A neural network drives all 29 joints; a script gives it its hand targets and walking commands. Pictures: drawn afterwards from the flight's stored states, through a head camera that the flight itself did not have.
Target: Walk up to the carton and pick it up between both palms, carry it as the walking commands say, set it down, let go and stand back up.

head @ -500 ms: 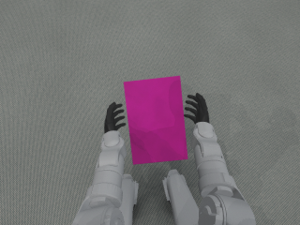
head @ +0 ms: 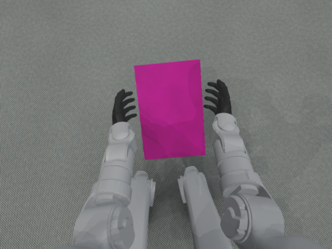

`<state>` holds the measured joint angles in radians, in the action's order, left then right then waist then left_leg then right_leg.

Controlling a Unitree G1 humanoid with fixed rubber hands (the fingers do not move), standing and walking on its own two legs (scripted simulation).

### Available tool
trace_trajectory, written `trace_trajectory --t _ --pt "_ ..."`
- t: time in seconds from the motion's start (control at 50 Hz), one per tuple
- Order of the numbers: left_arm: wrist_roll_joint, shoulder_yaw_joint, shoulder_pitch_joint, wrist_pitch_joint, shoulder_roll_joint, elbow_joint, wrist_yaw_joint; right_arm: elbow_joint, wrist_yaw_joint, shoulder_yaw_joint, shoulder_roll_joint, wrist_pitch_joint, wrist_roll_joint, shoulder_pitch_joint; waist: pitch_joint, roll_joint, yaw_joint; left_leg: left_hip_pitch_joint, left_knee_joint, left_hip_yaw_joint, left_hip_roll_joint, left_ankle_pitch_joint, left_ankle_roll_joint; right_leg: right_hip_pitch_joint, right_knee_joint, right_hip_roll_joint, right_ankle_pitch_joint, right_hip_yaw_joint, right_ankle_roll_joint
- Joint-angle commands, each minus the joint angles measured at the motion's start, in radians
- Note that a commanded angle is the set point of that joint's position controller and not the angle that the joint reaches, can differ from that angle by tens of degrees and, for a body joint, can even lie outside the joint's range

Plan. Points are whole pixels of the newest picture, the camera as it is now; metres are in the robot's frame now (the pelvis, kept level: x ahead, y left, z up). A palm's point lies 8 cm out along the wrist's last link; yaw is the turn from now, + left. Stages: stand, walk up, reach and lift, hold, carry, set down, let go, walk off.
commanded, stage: set down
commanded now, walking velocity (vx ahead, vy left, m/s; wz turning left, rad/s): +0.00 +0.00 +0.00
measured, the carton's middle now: (170, 109) +0.46 -0.03 -0.21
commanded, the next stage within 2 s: none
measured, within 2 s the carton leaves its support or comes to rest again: neither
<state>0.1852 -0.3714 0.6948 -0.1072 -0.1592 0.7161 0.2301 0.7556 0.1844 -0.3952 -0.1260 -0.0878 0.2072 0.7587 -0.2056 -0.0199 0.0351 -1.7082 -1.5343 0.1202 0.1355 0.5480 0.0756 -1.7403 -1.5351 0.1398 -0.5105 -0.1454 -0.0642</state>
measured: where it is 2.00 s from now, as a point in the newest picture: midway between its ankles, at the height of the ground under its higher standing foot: (168, 215)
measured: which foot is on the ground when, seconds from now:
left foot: down 0.00-1.00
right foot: down 0.00-1.00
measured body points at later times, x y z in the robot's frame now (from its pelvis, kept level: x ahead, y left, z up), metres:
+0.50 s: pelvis -0.02 +0.00 -0.07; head +0.26 -0.02 +0.29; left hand +0.44 +0.10 -0.19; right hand +0.44 -0.16 -0.18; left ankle +0.06 +0.14 -0.53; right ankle +0.08 -0.13 -0.53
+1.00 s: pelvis -0.04 +0.00 -0.13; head +0.29 -0.02 +0.19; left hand +0.46 +0.10 -0.28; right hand +0.46 -0.16 -0.27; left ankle +0.06 +0.14 -0.53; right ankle +0.07 -0.13 -0.53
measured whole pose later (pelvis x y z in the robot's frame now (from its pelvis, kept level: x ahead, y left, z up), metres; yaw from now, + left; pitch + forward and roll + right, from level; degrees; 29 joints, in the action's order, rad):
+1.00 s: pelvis -0.04 +0.00 -0.13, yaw +2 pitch +45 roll +3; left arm 0.15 -0.39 1.09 -0.14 -0.03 0.84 0.23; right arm 0.83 0.17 -0.44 -0.01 -0.14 0.21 1.12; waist 0.00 -0.02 0.05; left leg -2.15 -1.93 0.10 0.19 0.57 0.12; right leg -2.18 -1.93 0.18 -0.53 -0.15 -0.11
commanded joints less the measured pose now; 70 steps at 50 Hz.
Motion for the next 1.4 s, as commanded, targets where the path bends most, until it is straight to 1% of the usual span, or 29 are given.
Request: trace_trajectory --t 0.0,0.02,0.04,0.06,0.08,0.14,0.16,0.18,0.2,0.22,0.3,0.32,0.44,0.46,0.48,0.62,0.66,0.72,0.84,0.94,0.98,1.04,1.12,1.16,1.2,1.24,1.26,1.32,1.38 --pt "-0.055 0.540 0.643 0.061 -0.780 -0.056 -0.232 0.085 -0.259 0.512 -0.842 -0.003 -0.058 0.445 -0.786 0.016 -0.004 0.329 0.094 -0.140 0.076 -0.275 -0.022 0.464 0.095 0.056 0.307 0.160 0.007" --pt "-0.052 0.540 0.653 0.054 -0.771 -0.025 -0.228 0.119 -0.264 0.469 -0.828 -0.007 -0.041 0.419 -0.774 0.014 0.030 0.351 0.101 -0.123 0.075 -0.256 -0.017 0.390 0.076 0.058 0.280 0.184 0.010" --pt "-0.060 0.543 0.671 0.057 -0.794 -0.036 -0.232 0.055 -0.258 0.495 -0.808 0.006 -0.060 0.496 -0.810 -0.025 0.015 0.334 0.070 -0.143 0.077 -0.277 -0.016 0.415 0.062 0.055 0.295 0.166 0.016" --pt "-0.063 0.526 0.679 0.059 -0.762 -0.033 -0.233 0.119 -0.256 0.486 -0.814 -0.009 -0.042 0.459 -0.780 0.037 0.030 0.280 0.067 -0.142 0.076 -0.242 -0.020 0.420 0.075 0.057 0.275 0.172 0.010" --pt "-0.055 0.543 0.683 0.053 -0.782 -0.029 -0.232 0.084 -0.258 0.496 -0.838 -0.007 -0.055 0.482 -0.799 -0.012 0.012 0.310 0.055 -0.148 0.076 -0.257 -0.022 0.409 0.058 0.052 0.288 0.163 0.013" --pt "-0.055 0.514 0.704 0.047 -0.786 -0.005 -0.239 0.106 -0.260 0.456 -0.815 -0.017 -0.022 0.486 -0.786 0.019 0.054 0.272 0.045 -0.142 0.077 -0.244 -0.020 0.383 0.043 0.055 0.279 0.180 0.012" --pt "-0.055 0.509 0.734 0.051 -0.759 -0.033 -0.237 0.071 -0.266 0.489 -0.837 -0.015 -0.049 0.544 -0.796 0.014 -0.003 0.274 0.030 -0.159 0.081 -0.261 -0.022 0.375 0.032 0.053 0.287 0.171 0.007" --pt "-0.062 0.511 0.742 0.050 -0.769 -0.025 -0.236 0.068 -0.267 0.481 -0.825 -0.015 -0.049 0.542 -0.807 0.030 0.021 0.284 0.027 -0.144 0.084 -0.273 -0.023 0.364 0.019 0.055 0.296 0.182 0.004" --pt "-0.047 0.505 0.737 0.045 -0.767 -0.003 -0.234 0.086 -0.267 0.484 -0.833 -0.017 -0.056 0.564 -0.818 0.003 -0.006 0.248 0.011 -0.161 0.083 -0.263 -0.020 0.397 0.015 0.055 0.298 0.168 0.006" --pt "-0.063 0.521 0.748 0.047 -0.789 -0.026 -0.231 0.071 -0.263 0.480 -0.819 -0.016 -0.048 0.589 -0.832 0.022 0.035 0.247 0.001 -0.147 0.084 -0.257 -0.023 0.382 -0.006 0.055 0.288 0.179 0.005" --pt "-0.068 0.532 0.812 0.045 -0.767 -0.036 -0.233 0.085 -0.266 0.477 -0.836 -0.026 -0.071 0.609 -0.834 -0.023 0.004 0.212 -0.032 -0.172 0.085 -0.276 -0.017 0.352 -0.034 0.054 0.312 0.173 0.008" --pt "-0.074 0.528 0.827 0.040 -0.778 -0.022 -0.236 0.088 -0.265 0.456 -0.830 -0.029 -0.046 0.610 -0.843 -0.004 0.041 0.217 -0.027 -0.158 0.087 -0.232 -0.018 0.339 -0.043 0.056 0.275 0.193 0.007" --pt "-0.058 0.483 0.854 0.035 -0.744 0.003 -0.242 0.136 -0.278 0.436 -0.846 -0.046 -0.039 0.607 -0.823 0.026 0.008 0.150 -0.065 -0.176 0.085 -0.213 -0.027 0.313 -0.065 0.061 0.270 0.186 0.003" --pt "-0.060 0.477 0.850 0.030 -0.756 0.017 -0.246 0.117 -0.274 0.438 -0.825 -0.047 -0.031 0.632 -0.848 0.038 0.026 0.133 -0.083 -0.175 0.084 -0.226 -0.026 0.330 -0.081 0.059 0.288 0.192 -0.002" --pt "-0.057 0.451 0.862 0.030 -0.716 0.031 -0.251 0.126 -0.279 0.437 -0.818 -0.050 -0.042 0.655 -0.810 0.023 0.000 0.100 -0.096 -0.200 0.081 -0.201 -0.023 0.313 -0.069 0.056 0.267 0.179 -0.002" --pt "-0.071 0.465 0.933 0.024 -0.704 0.051 -0.247 0.114 -0.269 0.417 -0.750 -0.044 -0.045 0.746 -0.799 0.000 0.030 0.083 -0.143 -0.190 0.082 -0.206 -0.015 0.208 -0.151 0.055 0.260 0.207 0.002" --pt "-0.086 0.458 0.969 0.035 -0.697 0.013 -0.250 0.130 -0.269 0.437 -0.784 -0.050 -0.056 0.747 -0.818 0.045 0.013 0.046 -0.169 -0.197 0.087 -0.201 -0.023 0.243 -0.154 0.053 0.262 0.196 0.000" --pt "-0.064 0.443 0.954 0.028 -0.716 0.057 -0.248 0.128 -0.279 0.423 -0.783 -0.047 -0.052 0.761 -0.841 0.008 0.005 0.059 -0.186 -0.203 0.084 -0.226 -0.017 0.223 -0.176 0.054 0.271 0.195 0.007" --pt "-0.111 0.475 1.067 0.031 -0.697 0.016 -0.257 0.144 -0.276 0.396 -0.752 -0.054 -0.045 0.775 -0.848 0.008 0.060 0.016 -0.231 -0.211 0.085 -0.196 -0.015 0.206 -0.219 0.051 0.267 0.214 0.008" --pt "-0.091 0.455 1.070 0.025 -0.669 0.056 -0.256 0.142 -0.280 0.410 -0.752 -0.050 -0.075 0.843 -0.816 0.008 0.007 0.005 -0.258 -0.216 0.080 -0.200 -0.015 0.170 -0.258 0.048 0.256 0.206 0.006" --pt "-0.126 0.487 1.083 0.035 -0.700 0.025 -0.253 0.084 -0.278 0.451 -0.736 -0.038 -0.095 0.869 -0.895 0.023 0.028 0.038 -0.291 -0.203 0.074 -0.262 -0.016 0.184 -0.294 0.048 0.305 0.220 0.003" --pt "-0.119 0.454 1.061 0.035 -0.660 0.094 -0.253 0.132 -0.276 0.457 -0.702 -0.039 -0.109 0.888 -0.830 0.037 0.004 0.013 -0.310 -0.216 0.074 -0.248 -0.009 0.163 -0.297 0.042 0.287 0.220 -0.006" --pt "-0.130 0.460 1.091 0.038 -0.648 0.093 -0.261 0.144 -0.272 0.432 -0.683 -0.039 -0.104 0.898 -0.801 0.049 0.041 -0.025 -0.337 -0.210 0.072 -0.234 -0.011 0.144 -0.329 0.041 0.285 0.228 -0.005" --pt "-0.109 0.440 1.109 0.043 -0.607 0.081 -0.257 0.177 -0.282 0.406 -0.710 -0.042 -0.114 0.890 -0.775 0.018 -0.007 -0.051 -0.342 -0.221 0.070 -0.229 -0.013 0.119 -0.344 0.042 0.297 0.209 -0.002" --pt "-0.116 0.444 1.121 0.037 -0.620 0.093 -0.259 0.171 -0.286 0.415 -0.675 -0.038 -0.117 0.913 -0.794 -0.007 -0.002 -0.025 -0.357 -0.220 0.068 -0.254 -0.006 0.115 -0.358 0.038 0.299 0.216 0.004" --pt "-0.133 0.438 1.127 0.037 -0.637 0.106 -0.265 0.180 -0.284 0.397 -0.658 -0.037 -0.101 0.917 -0.753 0.026 0.043 -0.052 -0.370 -0.207 0.071 -0.249 -0.011 0.098 -0.369 0.034 0.295 0.224 0.001" --pt "-0.133 0.448 1.145 0.044 -0.603 0.077 -0.263 0.206 -0.285 0.401 -0.685 -0.041 -0.116 0.898 -0.772 0.020 0.021 -0.045 -0.378 -0.212 0.064 -0.235 -0.012 0.105 -0.384 0.035 0.291 0.217 0.003" --pt "-0.132 0.402 1.122 0.038 -0.575 0.150 -0.274 0.215 -0.288 0.377 -0.627 -0.035 -0.105 0.927 -0.694 0.057 0.046 -0.106 -0.396 -0.201 0.059 -0.222 -0.015 0.044 -0.399 0.027 0.285 0.230 0.000" --pt "-0.126 0.408 1.143 0.045 -0.574 0.140 -0.268 0.135 -0.284 0.383 -0.589 -0.009 -0.137 1.007 -0.704 -0.007 0.029 -0.079 -0.419 -0.209 0.062 -0.255 -0.016 0.039 -0.417 0.033 0.305 0.209 0.012"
